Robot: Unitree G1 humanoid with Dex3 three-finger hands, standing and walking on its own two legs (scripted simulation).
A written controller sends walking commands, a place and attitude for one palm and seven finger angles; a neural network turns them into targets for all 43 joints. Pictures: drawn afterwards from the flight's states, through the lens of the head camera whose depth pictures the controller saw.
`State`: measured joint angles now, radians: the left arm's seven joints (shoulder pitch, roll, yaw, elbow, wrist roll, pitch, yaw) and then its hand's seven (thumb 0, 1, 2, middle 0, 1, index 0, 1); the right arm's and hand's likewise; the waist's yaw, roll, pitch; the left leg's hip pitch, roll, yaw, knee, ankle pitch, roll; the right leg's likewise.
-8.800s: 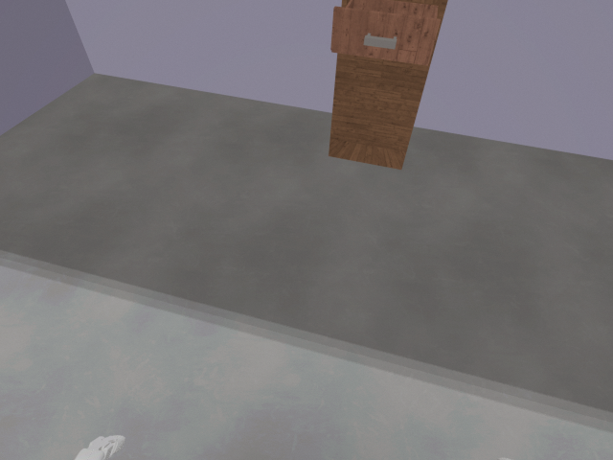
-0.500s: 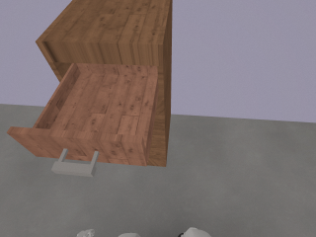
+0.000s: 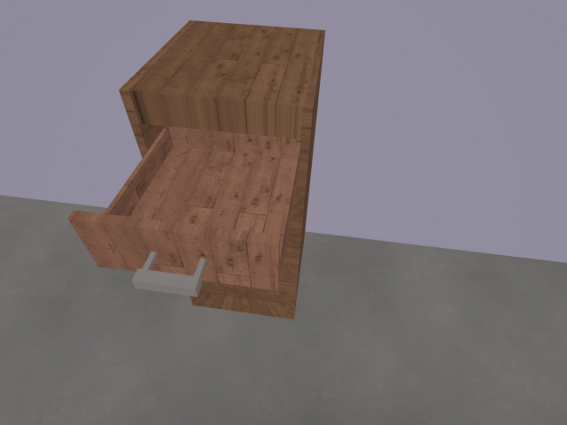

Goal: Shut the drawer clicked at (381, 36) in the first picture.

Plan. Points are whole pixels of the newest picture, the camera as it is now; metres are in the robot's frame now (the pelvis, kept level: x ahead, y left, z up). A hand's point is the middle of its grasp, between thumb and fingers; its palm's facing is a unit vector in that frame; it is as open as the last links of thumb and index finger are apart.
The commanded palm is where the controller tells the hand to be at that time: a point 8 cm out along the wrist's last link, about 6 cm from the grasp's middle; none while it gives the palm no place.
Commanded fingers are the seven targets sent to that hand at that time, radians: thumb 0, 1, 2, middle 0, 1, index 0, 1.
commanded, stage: come to a stop and stand still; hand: left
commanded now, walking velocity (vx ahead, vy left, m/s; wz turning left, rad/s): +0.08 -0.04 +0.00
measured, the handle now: (172, 271) +0.36 +0.22 -0.02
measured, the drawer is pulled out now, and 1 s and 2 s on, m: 0.29 0.29 0.29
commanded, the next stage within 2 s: look again from close up in 0.72 s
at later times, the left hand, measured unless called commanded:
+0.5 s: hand out of the picture -0.02 +0.07 -0.19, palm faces +0.03 -0.99 -0.09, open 7.3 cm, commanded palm none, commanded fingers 0.00 0.90 0.90 -0.20 -0.30 -0.20 -0.30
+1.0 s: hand out of the picture -0.01 +0.11 -0.18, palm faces -0.03 -0.98 -0.22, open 7.4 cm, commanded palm none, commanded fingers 0.00 0.90 0.90 -0.20 -0.30 -0.20 -0.30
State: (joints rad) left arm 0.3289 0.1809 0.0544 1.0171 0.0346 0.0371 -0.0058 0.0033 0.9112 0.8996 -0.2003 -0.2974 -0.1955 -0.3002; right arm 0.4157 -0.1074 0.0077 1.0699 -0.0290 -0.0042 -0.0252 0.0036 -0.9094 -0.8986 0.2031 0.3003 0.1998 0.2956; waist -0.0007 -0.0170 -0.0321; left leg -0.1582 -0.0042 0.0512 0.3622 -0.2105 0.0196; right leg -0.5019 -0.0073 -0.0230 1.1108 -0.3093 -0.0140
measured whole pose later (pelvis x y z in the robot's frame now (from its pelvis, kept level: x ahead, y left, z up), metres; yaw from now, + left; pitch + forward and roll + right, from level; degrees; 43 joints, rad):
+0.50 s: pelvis +0.00 -0.06 -0.01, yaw -1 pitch -2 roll +0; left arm 0.35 0.08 -0.01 1.13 0.01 -0.01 0.02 0.01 0.92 0.90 -0.20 -0.30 -0.20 -0.30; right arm 0.28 -0.12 0.00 1.13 -0.01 0.00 -0.05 0.02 -0.94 -0.90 0.20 0.30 0.20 0.30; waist 0.01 -0.02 0.01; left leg -0.22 0.05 0.05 0.49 -0.22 -0.02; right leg -0.13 0.08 -0.08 0.45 -0.29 -0.10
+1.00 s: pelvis +0.00 -0.05 -0.01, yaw -3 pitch -1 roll -1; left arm 0.36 0.11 -0.01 1.09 0.02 -0.05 0.06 0.00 0.91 0.90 -0.20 -0.30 -0.20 -0.30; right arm 0.31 -0.15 -0.01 1.06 0.00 0.00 -0.04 0.02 -0.93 -0.90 0.20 0.30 0.20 0.30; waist -0.02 0.05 0.03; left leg -0.25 0.03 0.03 0.60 -0.32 0.01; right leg -0.15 0.10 -0.06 0.44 -0.27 -0.10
